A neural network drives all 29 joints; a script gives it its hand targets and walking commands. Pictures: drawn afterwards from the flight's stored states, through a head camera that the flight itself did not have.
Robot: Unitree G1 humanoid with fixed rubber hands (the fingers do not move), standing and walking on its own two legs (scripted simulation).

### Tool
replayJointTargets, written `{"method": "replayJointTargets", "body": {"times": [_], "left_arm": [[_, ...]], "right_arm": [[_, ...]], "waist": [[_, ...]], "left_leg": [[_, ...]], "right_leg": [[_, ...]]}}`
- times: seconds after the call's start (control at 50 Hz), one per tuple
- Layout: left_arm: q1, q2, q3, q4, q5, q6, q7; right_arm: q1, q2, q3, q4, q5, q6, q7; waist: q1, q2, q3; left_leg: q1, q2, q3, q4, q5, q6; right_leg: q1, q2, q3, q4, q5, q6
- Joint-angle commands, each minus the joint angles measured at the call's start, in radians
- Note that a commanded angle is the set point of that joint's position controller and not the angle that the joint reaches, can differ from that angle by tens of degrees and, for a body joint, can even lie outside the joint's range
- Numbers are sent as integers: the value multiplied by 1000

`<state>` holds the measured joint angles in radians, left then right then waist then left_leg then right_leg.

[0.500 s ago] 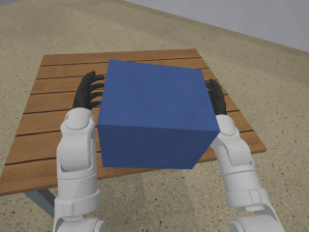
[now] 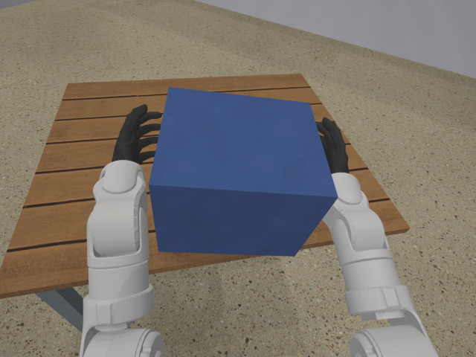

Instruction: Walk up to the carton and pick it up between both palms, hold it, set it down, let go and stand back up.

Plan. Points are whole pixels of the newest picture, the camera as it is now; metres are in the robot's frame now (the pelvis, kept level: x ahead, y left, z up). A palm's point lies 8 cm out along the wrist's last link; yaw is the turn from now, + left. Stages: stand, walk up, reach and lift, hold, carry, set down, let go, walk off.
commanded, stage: hold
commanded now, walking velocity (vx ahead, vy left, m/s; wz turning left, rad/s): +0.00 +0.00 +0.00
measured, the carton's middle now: (235, 176) +0.35 +0.00 +0.15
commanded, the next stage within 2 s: none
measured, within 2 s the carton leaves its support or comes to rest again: neither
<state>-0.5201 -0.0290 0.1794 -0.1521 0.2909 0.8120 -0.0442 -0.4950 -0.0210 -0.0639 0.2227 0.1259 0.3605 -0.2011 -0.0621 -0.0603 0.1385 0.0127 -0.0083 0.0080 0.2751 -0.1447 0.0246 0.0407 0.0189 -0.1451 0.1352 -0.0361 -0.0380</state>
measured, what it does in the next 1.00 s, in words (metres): stands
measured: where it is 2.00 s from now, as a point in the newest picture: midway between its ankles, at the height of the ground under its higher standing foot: outside the picture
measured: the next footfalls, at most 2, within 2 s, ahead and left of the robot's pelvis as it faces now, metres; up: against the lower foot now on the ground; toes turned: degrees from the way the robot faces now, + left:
none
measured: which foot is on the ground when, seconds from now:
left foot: down 0.00-1.00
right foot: down 0.00-1.00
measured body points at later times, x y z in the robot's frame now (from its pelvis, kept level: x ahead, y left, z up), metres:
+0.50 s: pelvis +0.00 +0.00 +0.00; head +0.00 +0.03 +0.45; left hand +0.37 +0.16 +0.19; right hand +0.38 -0.15 +0.17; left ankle +0.02 +0.10 -0.75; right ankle +0.04 -0.09 -0.75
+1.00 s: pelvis -0.01 +0.01 +0.00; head -0.01 +0.04 +0.45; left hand +0.36 +0.17 +0.19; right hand +0.36 -0.14 +0.17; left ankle +0.02 +0.10 -0.75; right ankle +0.04 -0.09 -0.75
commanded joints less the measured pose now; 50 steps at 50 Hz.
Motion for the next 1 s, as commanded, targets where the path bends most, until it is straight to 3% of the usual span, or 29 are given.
{"method": "replayJointTargets", "body": {"times": [0.0, 0.26, 0.28, 0.38, 0.44, 0.54, 0.62, 0.68, 0.84, 0.98], "left_arm": [[-468, -340, -358, -147, -131, -61, -110], [-513, -340, -392, -150, -150, -69, -105], [-556, -353, -389, -139, -154, -67, -96], [-578, -368, -373, -94, -153, -69, -76], [-568, -370, -362, -78, -147, -59, -78], [-503, -375, -362, -109, -133, -33, -93], [-452, -377, -366, -148, -130, -12, -108], [-460, -375, -374, -187, -128, -9, -110], [-518, -372, -427, -226, -154, -39, -85], [-561, -363, -366, -67, -133, -26, -72]], "right_arm": [[-646, 326, 364, -297, 64, -70, 54], [-667, 312, 320, -283, 48, -79, 56], [-736, 330, 319, -295, 40, -80, 62], [-761, 322, 281, -249, 9, -90, 81], [-748, 319, 284, -230, 14, -83, 78], [-698, 321, 317, -244, 47, -66, 59], [-653, 319, 350, -278, 77, -52, 45], [-667, 330, 372, -316, 95, -50, 42], [-718, 306, 347, -362, 66, -79, 63], [-756, 274, 243, -181, 3, -75, 96]], "waist": [[18, 45, -485], [-14, 80, -482], [11, 87, -491], [5, 70, -491], [5, 59, -503], [2, 64, -523], [-1, 61, -496], [13, 58, -491], [-3, 81, -507], [1, 81, -408]], "left_leg": [[-61, -5, -1, -45, 211, -14], [-48, -4, 2, -41, 164, -30], [-56, -4, -4, -53, 142, -29], [-49, 5, -11, -52, 110, -29], [-40, 0, -10, -41, 140, -27], [-22, -7, -13, -28, 297, -32], [-16, -8, -21, -26, 373, -33], [-16, -11, -19, -32, 362, -34], [33, 4, -17, -30, 285, -49], [-53, 20, -13, -80, 15, -47]], "right_leg": [[313, -13, 60, 61, 180, 37], [254, -2, 48, 54, 107, 32], [254, -4, 51, 55, 86, 38], [245, 5, 46, 57, 53, 40], [258, -2, 55, 57, 97, 43], [322, -3, 68, 61, 263, 45], [344, -7, 75, 59, 330, 45], [358, -9, 76, 53, 326, 41], [262, 11, 54, 44, 164, 25], [205, 7, 42, 31, -56, 20]]}}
